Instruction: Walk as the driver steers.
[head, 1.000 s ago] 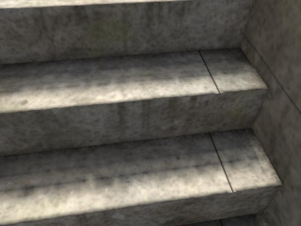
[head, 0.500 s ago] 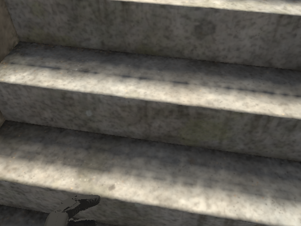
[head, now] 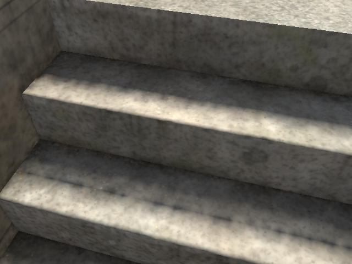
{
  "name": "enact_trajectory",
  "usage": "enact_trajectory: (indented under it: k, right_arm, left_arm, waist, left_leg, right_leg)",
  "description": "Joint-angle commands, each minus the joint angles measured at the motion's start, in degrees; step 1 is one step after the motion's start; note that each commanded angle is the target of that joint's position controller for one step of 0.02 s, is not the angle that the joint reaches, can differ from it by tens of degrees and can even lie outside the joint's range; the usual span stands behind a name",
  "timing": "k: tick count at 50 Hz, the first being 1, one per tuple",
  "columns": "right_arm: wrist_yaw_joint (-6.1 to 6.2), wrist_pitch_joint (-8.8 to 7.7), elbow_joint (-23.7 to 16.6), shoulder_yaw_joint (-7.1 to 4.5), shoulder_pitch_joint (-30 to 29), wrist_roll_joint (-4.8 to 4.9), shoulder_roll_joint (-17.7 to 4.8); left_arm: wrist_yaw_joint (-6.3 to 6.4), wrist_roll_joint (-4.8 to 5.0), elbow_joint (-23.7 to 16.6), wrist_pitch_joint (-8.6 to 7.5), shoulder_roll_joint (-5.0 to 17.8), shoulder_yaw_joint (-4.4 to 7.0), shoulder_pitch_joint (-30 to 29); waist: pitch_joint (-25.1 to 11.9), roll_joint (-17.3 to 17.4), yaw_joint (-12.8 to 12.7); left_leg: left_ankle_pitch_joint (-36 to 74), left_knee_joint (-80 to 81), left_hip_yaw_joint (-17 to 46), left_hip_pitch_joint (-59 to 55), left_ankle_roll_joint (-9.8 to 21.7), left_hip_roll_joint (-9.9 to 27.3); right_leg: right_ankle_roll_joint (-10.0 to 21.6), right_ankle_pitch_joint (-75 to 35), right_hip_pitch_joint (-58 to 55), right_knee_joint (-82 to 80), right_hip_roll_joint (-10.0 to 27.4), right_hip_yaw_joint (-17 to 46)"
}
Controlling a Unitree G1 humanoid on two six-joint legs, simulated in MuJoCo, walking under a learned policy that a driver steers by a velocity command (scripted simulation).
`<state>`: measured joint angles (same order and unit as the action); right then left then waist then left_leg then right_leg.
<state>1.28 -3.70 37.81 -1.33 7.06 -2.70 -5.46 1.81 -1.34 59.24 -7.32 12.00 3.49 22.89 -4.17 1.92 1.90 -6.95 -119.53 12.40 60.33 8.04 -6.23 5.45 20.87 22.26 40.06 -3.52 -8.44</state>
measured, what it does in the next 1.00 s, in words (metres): climbs: left foot 0.19 m higher, then right foot 0.19 m higher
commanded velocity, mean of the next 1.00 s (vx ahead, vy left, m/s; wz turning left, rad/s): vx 0.50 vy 0.00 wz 0.03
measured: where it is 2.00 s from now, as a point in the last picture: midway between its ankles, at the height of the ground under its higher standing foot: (189, 5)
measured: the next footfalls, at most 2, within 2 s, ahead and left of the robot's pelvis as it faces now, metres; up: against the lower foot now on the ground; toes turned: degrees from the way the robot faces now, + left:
left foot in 0.28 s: +0.36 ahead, +0.16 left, +0.19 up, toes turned +8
right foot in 0.78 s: +0.54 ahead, -0.04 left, +0.39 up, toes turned -5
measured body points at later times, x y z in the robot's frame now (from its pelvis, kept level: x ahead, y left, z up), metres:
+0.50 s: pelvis +0.27 +0.07 +0.18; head +0.26 +0.06 +0.63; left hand +0.45 +0.30 +0.10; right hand +0.32 -0.18 +0.03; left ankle +0.32 +0.16 -0.52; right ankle +0.23 -0.06 -0.25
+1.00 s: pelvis +0.51 +0.02 +0.37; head +0.49 +0.01 +0.82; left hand +0.50 +0.27 +0.23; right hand +0.69 -0.18 +0.29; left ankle +0.53 +0.19 -0.09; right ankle +0.50 -0.04 -0.32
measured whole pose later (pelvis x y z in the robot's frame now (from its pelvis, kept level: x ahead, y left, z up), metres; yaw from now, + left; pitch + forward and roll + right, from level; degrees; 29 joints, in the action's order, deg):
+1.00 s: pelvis +0.51 +0.02 +0.37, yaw +2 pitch +1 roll -1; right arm 1.3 -4.7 37.0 -1.8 10.3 -2.0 -5.5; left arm 0.0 -0.8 58.3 -3.4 10.9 4.0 23.5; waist -4.9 2.0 1.7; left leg 0.5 -114.0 11.7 59.4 6.8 -4.1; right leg 5.7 27.8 23.4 49.5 -2.1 -9.4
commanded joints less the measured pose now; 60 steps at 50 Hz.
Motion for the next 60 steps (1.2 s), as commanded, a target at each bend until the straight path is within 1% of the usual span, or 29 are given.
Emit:
enact_trajectory:
  k: [1, 5, 6, 9, 11, 12, 13, 14, 15, 16, 17, 18, 21, 24, 29, 33, 35, 38, 39, 40, 41, 42, 44, 46, 47, 52, 55, 58, 60]
  right_arm:
    - [0.49, 1.7, -2.9, 1.32, 0.4, 1.3, 0.8]
    - [0.91, 2.98, -10.6, 2.06, -11.6, -0.02, 3.1]
    - [0.35, 2.79, -12.0, 2.16, -15.3, 0.12, 2.8]
    - [-2.08, 3.48, -17.5, 3.83, -23.0, 0.15, 3.4]
    - [-3.43, 3.57, -18.7, 4.84, -25.3, 3.26, 4.9]
    - [-2.87, 4.24, -13.7, 4.16, -16.9, 4.24, 5.4]
    - [-1.69, 4.67, -10.1, 2.54, -7.7, 3.94, 3.8]
    - [-0.58, 4.63, -6.6, 0.73, 4.3, 3.83, -0.6]
    - [0.1, 4.85, -5.2, -1.03, 11.3, 2.46, -5.4]
    - [2.27, 5.13, -2.7, -3.69, 14.8, 0.67, -11.7]
    - [3.25, 6.54, -1.7, -6.26, 17.7, 0.06, -17.3]
    - [2.36, 5.63, -0.2, -6.43, 9.6, 1.44, -18.0]
    - [1.01, 0.03, 12.1, -2.6, 6.5, 1.28, -4.0]
    - [0.32, -1.67, 17.7, -0.55, 12.0, 0.55, 1.6]
    - [-1.27, -4.73, 22.3, -0.07, 17.9, 2.54, -4.5]
    - [0.72, -3.76, 20.3, 0.5, 19.0, 3.35, -7.0]
    - [1.75, -2.99, 18.0, 0.0, 19.9, 4.02, -8.6]
    - [0.94, -4.26, 15.7, -2.18, 23.3, 3.48, -15.8]
    - [-0.49, -4.87, 14.3, -3.15, 21.7, 2.89, -16.4]
    - [-1.73, -5.52, 9.3, -3.2, 17.2, 3.1, -13.4]
    - [-4.46, -6.13, 5.1, -3.44, 12.9, 3.04, -8.0]
    - [-4.0, -5.65, 2.8, -3.47, 9.5, -0.5, -2.8]
    - [-2.24, -4.41, -3.4, -0.71, 5.4, -1.69, 2.3]
    - [-1.17, -2.48, -2.0, 1.07, 11.5, -0.4, 4.6]
    - [-0.68, -1.05, -1.3, 1.57, 11.5, 0.52, 5.2]
    - [1.27, 0.82, -3.3, 1.5, 1.7, 2.37, 3.2]
    - [1.62, 1.08, -7.2, 1.62, -6.5, 0.72, 3.6]
    - [0.96, 1.34, -15.0, 4.3, -20.3, -0.06, 6.5]
    - [-0.62, 1.46, -17.3, 4.62, -20.6, 0.15, 4.0]
  left_arm:
    - [-1.61, 1.21, -3.1, -3.41, -0.9, -1.35, -3.6]
    - [-0.81, 0.85, -1.2, -3.76, 3.2, -0.18, 7.2]
    - [-0.39, -0.18, -1.5, -3.07, 2.6, -0.11, 8.5]
    - [1.78, 0.94, 0.3, -0.24, -2.9, -1.58, 15.1]
    - [2.65, 2.68, -0.8, 0.14, -0.6, -0.77, 13.8]
    - [2.52, 2.67, -2.5, -0.07, 0.5, -0.82, 9.7]
    - [2.26, 2.56, -4.2, -1.79, 7.6, 0.6, 10.6]
    - [1.01, 4.51, -4.8, -3.54, 11.9, 1.61, 9.2]
    - [-1.16, 5.53, -6.5, -4.99, 15.8, 3.3, 5.6]
    - [-3.62, 6.92, -9.2, -5.99, 12.6, 2.8, 7.0]
    - [-5.77, 4.46, -12.4, -6.2, 9.0, 3.59, -1.2]
    - [-5.64, 1.03, -14.1, -5.44, 2.4, 2.9, -3.8]
    - [-3.0, -1.98, -22.8, -2.17, -9.6, -1.62, -8.6]
    - [-2.17, 0.51, -23.8, 0.56, -11.4, -3.94, -8.2]
    - [1.23, 2.64, -31.2, 4.65, -14.0, -5.97, -25.4]
    - [-1.42, 1.73, -35.4, 5.6, -10.3, -6.95, -35.1]
    - [-2.54, 1.44, -30.6, 5.56, -12.8, -7.65, -28.9]
    - [-2.01, 1.54, -26.5, 5.68, -8.0, -5.05, -15.9]
    - [-1.21, 0.78, -26.4, 5.76, -4.4, -3.37, -11.9]
    - [-0.88, -1.43, -23.5, 5.7, 2.4, -0.82, -3.7]
    - [0.37, -1.22, -20.1, 7.52, 8.7, 2.03, 3.2]
    - [0.63, 0.27, -19.7, 7.65, 9.2, 3.22, -3.2]
    - [-0.86, 0.53, -14.3, 5.47, 2.3, 1.41, -11.5]
    - [-1.7, 0.12, -7.5, 3.53, -8.5, -1.67, -9.2]
    - [-2.04, 0.42, -5.8, 2.8, -10.0, -2.4, -8.0]
    - [-2.01, 0.75, -4.3, -0.13, -1.2, -0.7, -2.7]
    - [-0.86, 0.71, -3.0, -1.93, 1.8, -0.15, 5.6]
    - [0.78, 0.31, -0.7, 0.03, 0.5, 0.31, 15.7]
    - [2.52, -0.17, -1.8, 1.81, 1.6, 0.49, 16.7]
  waist:
    - [10.0, -2.4, 3.3]
    - [8.4, -7.3, -1.9]
    - [9.3, -6.9, -3.8]
    - [5.5, -6.9, -6.6]
    - [6.6, -6.5, -7.7]
    - [1.8, -6.9, -4.5]
    - [-6.6, -10.5, -2.0]
    - [-16.3, -11.6, 4.4]
    - [-22.7, -12.8, 8.9]
    - [-25.5, -5.1, 8.8]
    - [-24.3, 6.5, 12.2]
    - [-20.8, 5.5, 8.3]
    - [3.1, -4.3, -4.0]
    - [5.2, -2.8, -5.5]
    - [11.3, -0.3, -6.0]
    - [5.5, -0.6, -3.6]
    - [-0.6, -3.1, -2.4]
    - [-13.6, 12.7, -5.5]
    - [-16.5, 14.9, -8.1]
    - [-17.5, 6.3, -10.9]
    - [-15.0, -14.2, -13.6]
    - [-10.7, -10.7, -11.4]
    - [5.8, -4.1, -2.2]
    - [9.9, 0.2, 4.1]
    - [10.4, -1.9, 3.7]
    - [9.0, -3.3, 1.3]
    - [7.4, -7.2, -1.9]
    - [6.4, -4.5, -7.1]
    - [5.0, -2.0, -8.2]
  left_leg:
    - [-0.3, 5.8, -6.9, 7.3, -1.1, 3.6]
    - [-10.8, -11.5, -10.3, 29.1, 1.4, 9.3]
    - [-14.1, -12.2, -11.2, 34.3, 0.7, 10.2]
    - [-12.1, 7.7, -16.4, 25.6, -1.9, 13.9]
    - [-17.0, 38.2, -22.6, 0.2, -1.7, 12.9]
    - [-20.4, 45.5, -28.6, -17.4, -0.2, 7.8]
    - [-25.5, 42.6, -29.6, -30.4, 1.1, 2.3]
    - [-19.3, 49.4, -25.8, -40.6, 2.5, 0.5]
    - [-17.6, 57.8, -19.1, -49.6, 3.3, 1.8]
    - [-39.4, 70.4, 11.4, -61.0, 8.3, 11.4]
    - [-53.6, 99.3, 40.8, -59.5, 10.4, 22.0]
    - [-55.3, 106.2, 49.1, -54.5, 8.8, 25.0]
    - [-25.1, 93.1, 14.3, -34.8, 5.2, 20.2]
    - [-1.1, 96.6, -0.4, -38.4, 2.3, 18.5]
    - [-9.8, 108.7, -6.1, -39.3, 2.6, 21.2]
    - [-4.9, 128.3, -13.2, -32.4, 5.3, 17.7]
    - [20.2, 123.6, -21.3, -40.4, 5.3, 15.2]
    - [95.3, 96.2, -19.6, -60.2, 7.2, 20.2]
    - [92.1, 83.9, -18.7, -62.1, 5.3, 20.0]
    - [74.1, 66.0, -14.9, -44.0, 2.8, 17.2]
    - [10.2, 41.1, -10.5, -20.4, 0.8, 3.5]
    - [3.9, 11.9, 4.2, -9.0, -0.6, 0.8]
    - [10.4, -4.1, 0.8, 3.4, -0.4, 2.5]
    - [7.7, -2.6, 0.9, 3.6, -0.5, 2.7]
    - [5.6, -2.5, 1.3, 6.3, -0.7, 2.4]
    - [5.2, 8.0, -9.4, 6.6, -2.2, 3.1]
    - [-8.7, -8.6, -12.1, 26.1, 0.0, 7.9]
    - [-18.8, -2.2, -15.7, 30.4, 0.5, 12.4]
    - [-18.3, 8.3, -20.7, 25.7, -1.9, 12.8]
  right_leg:
    - [5.5, -6.6, 6.0, -24.3, 12.7, 14.3]
    - [8.2, -1.7, -15.9, -30.2, 18.0, 20.1]
    - [7.9, -2.9, -20.8, -30.3, 18.4, 19.6]
    - [6.5, -7.0, -23.6, -35.3, 14.5, 16.8]
    - [8.3, -27.3, -15.4, -47.2, 15.1, 13.1]
    - [8.1, -52.7, -11.8, -43.3, 14.6, 8.3]
    - [7.8, -94.2, -14.9, -31.1, 18.7, 7.0]
    - [6.9, -108.1, -19.8, -19.1, 20.5, 7.8]
    - [5.0, -102.2, -19.9, -6.3, 19.3, 6.9]
    - [2.7, -90.2, 0.9, 12.5, 10.4, 12.4]
    - [1.3, -28.2, 10.6, 39.6, -0.9, 15.3]
    - [-0.2, -19.9, 20.8, 69.9, -2.8, 23.2]
    - [2.1, -23.5, 35.6, 84.8, 0.3, 17.0]
    - [2.4, -15.2, 42.9, 86.6, 1.2, 20.3]
    - [4.2, -2.2, 63.2, 105.1, 2.0, 15.7]
    - [4.1, -10.2, 33.2, 66.7, 9.0, -1.4]
    - [5.8, -3.7, 17.9, 50.0, 7.0, -5.3]
    - [3.9, 15.7, 5.1, 34.1, -2.6, -4.4]
    - [4.6, 17.8, 0.4, 22.8, -2.8, 1.4]
    - [8.6, 22.5, -9.8, 14.3, 7.4, 24.5]
    - [13.0, 35.1, -16.8, -17.0, 17.9, 59.6]
    - [10.1, 42.5, -10.4, -25.3, 20.9, 68.3]
    - [5.5, 28.5, 3.3, -17.5, 19.6, 48.4]
    - [1.8, 11.8, 9.6, -13.3, 15.3, 29.8]
    - [1.7, 5.0, 8.3, -14.0, 14.3, 24.7]
    - [3.9, -12.1, 3.7, -23.9, 14.0, 13.9]
    - [7.0, -17.0, -17.0, -27.2, 17.8, 20.1]
    - [6.7, -20.3, -25.7, -28.9, 14.9, 19.7]
    - [9.4, -27.0, -28.8, -35.5, 14.8, 18.3]
Velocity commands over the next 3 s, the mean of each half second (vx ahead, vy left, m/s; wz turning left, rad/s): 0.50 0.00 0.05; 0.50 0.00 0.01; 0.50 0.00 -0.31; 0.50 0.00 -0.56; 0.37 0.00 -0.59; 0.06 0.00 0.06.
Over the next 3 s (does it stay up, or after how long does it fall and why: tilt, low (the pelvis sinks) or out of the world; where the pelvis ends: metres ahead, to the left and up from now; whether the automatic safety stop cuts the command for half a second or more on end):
stays up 1.28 -0.21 0.81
